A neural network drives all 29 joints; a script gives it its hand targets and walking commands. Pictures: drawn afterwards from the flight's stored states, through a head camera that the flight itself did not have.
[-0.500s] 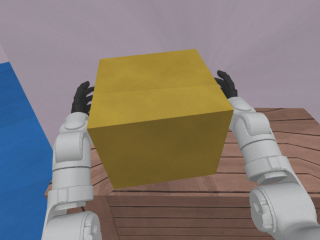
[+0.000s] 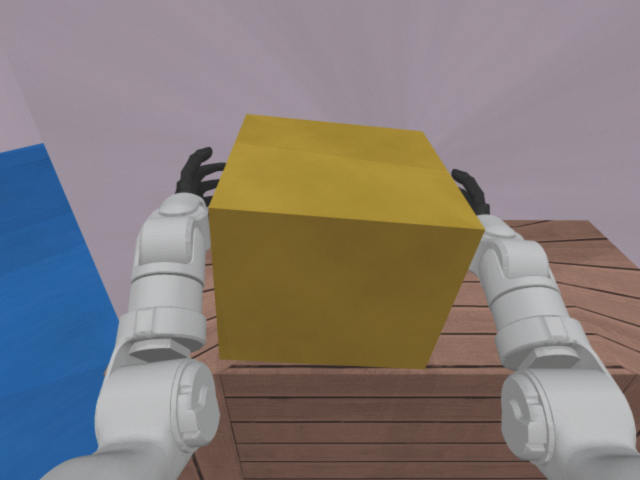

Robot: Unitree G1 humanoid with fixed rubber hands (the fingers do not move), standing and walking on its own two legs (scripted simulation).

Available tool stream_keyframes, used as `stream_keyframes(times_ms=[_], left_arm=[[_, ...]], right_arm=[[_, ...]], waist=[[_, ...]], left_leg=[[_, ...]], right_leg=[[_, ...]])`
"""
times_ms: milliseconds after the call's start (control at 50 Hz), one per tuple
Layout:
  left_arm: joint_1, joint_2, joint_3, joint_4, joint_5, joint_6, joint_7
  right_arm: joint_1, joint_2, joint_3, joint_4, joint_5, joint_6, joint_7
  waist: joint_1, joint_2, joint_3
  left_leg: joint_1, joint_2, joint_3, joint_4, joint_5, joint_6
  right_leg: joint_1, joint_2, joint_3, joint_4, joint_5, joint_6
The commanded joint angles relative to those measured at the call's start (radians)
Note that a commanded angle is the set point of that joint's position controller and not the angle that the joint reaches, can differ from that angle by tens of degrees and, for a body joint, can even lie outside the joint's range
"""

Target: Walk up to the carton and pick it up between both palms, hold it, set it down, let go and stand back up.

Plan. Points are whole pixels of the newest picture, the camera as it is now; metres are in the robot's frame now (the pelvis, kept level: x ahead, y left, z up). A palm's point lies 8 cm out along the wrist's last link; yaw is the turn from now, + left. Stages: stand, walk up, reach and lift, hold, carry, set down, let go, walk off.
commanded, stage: reach and lift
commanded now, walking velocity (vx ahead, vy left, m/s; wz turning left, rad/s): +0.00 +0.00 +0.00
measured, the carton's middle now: (330, 234) +0.40 +0.00 +0.18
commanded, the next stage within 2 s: hold in 0.12 s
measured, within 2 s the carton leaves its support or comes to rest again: neither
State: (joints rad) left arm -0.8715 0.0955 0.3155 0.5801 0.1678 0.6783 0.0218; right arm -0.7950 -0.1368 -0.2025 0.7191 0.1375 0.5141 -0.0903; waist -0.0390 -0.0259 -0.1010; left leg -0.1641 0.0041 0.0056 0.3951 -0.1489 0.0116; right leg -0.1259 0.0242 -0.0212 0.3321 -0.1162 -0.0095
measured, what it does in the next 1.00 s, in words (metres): stands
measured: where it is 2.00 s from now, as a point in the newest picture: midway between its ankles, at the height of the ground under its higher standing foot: outside the picture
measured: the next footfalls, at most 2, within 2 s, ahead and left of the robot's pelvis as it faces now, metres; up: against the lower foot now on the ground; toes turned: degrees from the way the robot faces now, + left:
none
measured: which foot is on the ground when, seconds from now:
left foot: down 0.00-1.00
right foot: down 0.00-1.00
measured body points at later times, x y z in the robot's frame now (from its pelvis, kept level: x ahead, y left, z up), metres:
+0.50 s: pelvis +0.04 +0.00 +0.00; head -0.01 +0.02 +0.45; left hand +0.42 +0.20 +0.20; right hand +0.44 -0.15 +0.22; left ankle +0.06 +0.11 -0.74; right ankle +0.05 -0.11 -0.74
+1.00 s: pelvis +0.01 +0.00 +0.00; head -0.06 +0.01 +0.45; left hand +0.39 +0.17 +0.22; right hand +0.39 -0.18 +0.21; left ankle +0.06 +0.11 -0.74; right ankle +0.05 -0.11 -0.74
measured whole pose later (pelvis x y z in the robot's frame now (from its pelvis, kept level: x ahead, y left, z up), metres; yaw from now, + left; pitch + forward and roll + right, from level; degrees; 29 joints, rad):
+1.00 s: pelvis +0.01 +0.00 +0.00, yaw +0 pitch -5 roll -1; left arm -0.73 0.08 0.28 0.28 0.17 0.83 0.00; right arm -0.75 -0.17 -0.12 0.51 0.22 0.64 -0.13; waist -0.05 -0.02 -0.08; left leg -0.16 0.00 0.00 0.37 -0.14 0.01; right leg -0.12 0.02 -0.02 0.33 -0.13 -0.02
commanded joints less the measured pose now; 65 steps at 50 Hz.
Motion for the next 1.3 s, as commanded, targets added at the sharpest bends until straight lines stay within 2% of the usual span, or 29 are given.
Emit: stream_keyframes(times_ms=[0, 80, 180, 240, 300, 340, 400, 440, 480, 520, 560, 620, 660, 680, 740, 800, 880, 940, 1000, 1060, 1100, 1140, 1200, 1280], left_arm=[[-0.817, -0.635, -0.357, -0.120, -0.197, -0.102, -0.119], [-0.861, -0.637, -0.383, -0.168, -0.210, -0.111, -0.095], [-0.727, -0.629, -0.404, -0.218, -0.189, -0.063, -0.107], [-0.596, -0.602, -0.394, -0.255, -0.158, -0.018, -0.134], [-0.487, -0.584, -0.395, -0.322, -0.140, 0.021, -0.161], [-0.443, -0.581, -0.425, -0.417, -0.150, 0.040, -0.171], [-0.471, -0.583, -0.531, -0.654, -0.224, 0.049, -0.167], [-0.553, -0.584, -0.629, -0.849, -0.302, 0.047, -0.149], [-0.623, -0.568, -0.716, -1.047, -0.370, 0.046, -0.126], [-0.643, -0.519, -0.733, -1.139, -0.399, 0.054, -0.104], [-0.597, -0.476, -0.708, -1.105, -0.382, 0.075, -0.098], [-0.486, -0.452, -0.628, -0.853, -0.288, 0.123, -0.144], [-0.436, -0.475, -0.580, -0.678, -0.220, 0.148, -0.199], [-0.428, -0.483, -0.550, -0.608, -0.192, 0.154, -0.225], [-0.460, -0.487, -0.446, -0.467, -0.126, 0.154, -0.278], [-0.557, -0.532, -0.415, -0.454, -0.135, 0.119, -0.274], [-0.739, -0.614, -0.471, -0.516, -0.235, 0.037, -0.186], [-0.844, -0.656, -0.544, -0.552, -0.313, -0.011, -0.131], [-0.863, -0.641, -0.538, -0.508, -0.312, -0.029, -0.099], [-0.779, -0.586, -0.436, -0.353, -0.227, -0.009, -0.109], [-0.708, -0.534, -0.341, -0.240, -0.152, 0.012, -0.136], [-0.641, -0.501, -0.281, -0.171, -0.102, 0.031, -0.172], [-0.615, -0.507, -0.289, -0.164, -0.103, 0.041, -0.211], [-0.648, -0.571, -0.371, -0.284, -0.162, 0.025, -0.209]], right_arm=[[-1.222, 0.653, 0.369, -0.373, 0.128, -0.173, 0.154], [-1.132, 0.664, 0.369, -0.292, 0.125, -0.158, 0.152], [-0.963, 0.607, 0.379, -0.215, 0.157, -0.113, 0.130], [-0.899, 0.575, 0.419, -0.258, 0.211, -0.082, 0.104], [-0.876, 0.552, 0.470, -0.374, 0.275, -0.053, 0.068], [-0.852, 0.544, 0.509, -0.485, 0.318, -0.036, 0.042], [-0.832, 0.547, 0.554, -0.713, 0.373, -0.022, 0.005], [-0.792, 0.550, 0.565, -0.834, 0.393, -0.008, -0.009], [-0.688, 0.544, 0.566, -0.898, 0.394, 0.016, -0.013], [-0.576, 0.505, 0.538, -0.892, 0.366, 0.052, -0.006], [-0.489, 0.452, 0.492, -0.827, 0.322, 0.086, 0.010], [-0.494, 0.392, 0.409, -0.657, 0.235, 0.124, 0.030], [-0.566, 0.390, 0.372, -0.553, 0.187, 0.135, 0.040], [-0.603, 0.393, 0.355, -0.501, 0.170, 0.138, 0.045], [-0.708, 0.408, 0.319, -0.375, 0.157, 0.133, 0.067], [-0.847, 0.502, 0.373, -0.398, 0.206, 0.087, 0.096], [-1.047, 0.638, 0.472, -0.571, 0.278, -0.007, 0.117], [-1.113, 0.674, 0.500, -0.649, 0.274, -0.045, 0.120], [-1.061, 0.677, 0.480, -0.565, 0.231, -0.049, 0.125], [-0.977, 0.636, 0.416, -0.385, 0.178, -0.030, 0.128], [-0.927, 0.598, 0.358, -0.255, 0.145, -0.016, 0.132], [-0.910, 0.564, 0.329, -0.188, 0.137, -0.007, 0.132], [-0.945, 0.545, 0.345, -0.201, 0.172, -0.003, 0.116], [-0.966, 0.582, 0.425, -0.320, 0.264, -0.021, 0.084]], waist=[[0.034, -0.016, -0.468], [0.010, 0.005, -0.460], [-0.036, 0.042, -0.385], [-0.034, 0.037, -0.362], [-0.031, 0.024, -0.399], [-0.041, 0.026, -0.470], [-0.077, 0.058, -0.621], [-0.114, 0.104, -0.726], [-0.154, 0.157, -0.799], [-0.180, 0.191, -0.768], [-0.191, 0.189, -0.657], [-0.192, 0.143, -0.379], [-0.173, 0.116, -0.248], [-0.163, 0.106, -0.210], [-0.109, 0.092, -0.178], [-0.042, 0.073, -0.259], [0.002, 0.040, -0.493], [0.003, 0.032, -0.624], [-0.002, 0.025, -0.587], [-0.011, 0.016, -0.415], [-0.012, 0.012, -0.283], [-0.004, 0.014, -0.211], [-0.003, 0.025, -0.244], [-0.020, 0.039, -0.394]], left_leg=[[-0.063, -0.024, -0.007, -0.133, -0.127, 0.055], [-0.036, -0.023, -0.011, -0.137, -0.133, 0.046], [0.015, -0.022, -0.027, -0.138, -0.039, 0.014], [0.056, -0.032, -0.033, -0.111, 0.089, 0.003], [0.103, -0.044, -0.037, -0.072, 0.234, -0.008], [0.142, -0.052, -0.040, -0.042, 0.338, -0.023], [0.204, -0.059, -0.045, 0.007, 0.482, -0.054], [0.254, -0.053, -0.056, 0.044, 0.575, -0.085], [0.308, -0.043, -0.069, 0.076, 0.663, -0.117], [0.320, -0.029, -0.080, 0.076, 0.656, -0.137], [0.293, -0.015, -0.081, 0.046, 0.572, -0.141], [0.137, -0.001, -0.068, -0.044, 0.274, -0.117], [0.041, 0.004, -0.054, -0.111, 0.071, -0.095], [0.019, 0.007, -0.048, -0.134, 0.009, -0.083], [-0.021, 0.006, -0.037, -0.169, -0.082, -0.049], [-0.041, -0.002, -0.025, -0.173, -0.083, -0.018], [0.013, -0.022, -0.030, -0.127, 0.017, 0.002], [0.054, -0.022, -0.032, -0.094, 0.045, 0.004], [0.046, -0.019, -0.026, -0.102, -0.020, 0.011], [-0.005, -0.023, -0.016, -0.131, -0.110, 0.026], [-0.048, -0.022, -0.013, -0.158, -0.167, 0.039], [-0.065, -0.019, -0.012, -0.173, -0.175, 0.043], [-0.029, -0.018, -0.017, -0.160, -0.103, 0.031], [0.055, -0.027, -0.035, -0.115, 0.086, 0.003]], right_leg=[[0.086, 0.006, 0.044, -0.083, -0.212, 0.024], [0.054, 0.010, 0.036, -0.083, -0.204, 0.023], [0.099, 0.017, 0.022, -0.082, -0.037, 0.017], [0.172, 0.023, 0.026, -0.075, 0.117, 0.020], [0.269, 0.027, 0.033, -0.056, 0.309, 0.030], [0.335, 0.032, 0.036, -0.032, 0.459, 0.038], [0.372, 0.047, 0.033, 0.004, 0.604, 0.043], [0.346, 0.060, 0.029, 0.025, 0.650, 0.041], [0.303, 0.070, 0.024, 0.040, 0.676, 0.035], [0.238, 0.070, 0.020, 0.031, 0.593, 0.027], [0.193, 0.063, 0.021, 0.003, 0.484, 0.019], [0.174, 0.035, 0.036, -0.036, 0.311, 0.000], [0.170, 0.018, 0.051, -0.059, 0.185, -0.022], [0.163, 0.012, 0.056, -0.070, 0.128, -0.028], [0.142, 0.007, 0.065, -0.085, -0.008, -0.044], [0.161, 0.017, 0.060, -0.084, -0.046, -0.031], [0.161, 0.025, 0.044, -0.069, 0.009, 0.006], [0.115, 0.031, 0.042, -0.060, 0.022, 0.012], [0.068, 0.024, 0.044, -0.071, -0.044, 0.015], [0.046, 0.010, 0.048, -0.094, -0.157, 0.019], [0.042, 0.002, 0.043, -0.108, -0.237, 0.020], [0.050, -0.001, 0.043, -0.115, -0.254, 0.015], [0.088, 0.004, 0.052, -0.112, -0.151, 0.006], [0.183, 0.020, 0.047, -0.081, 0.098, 0.009]])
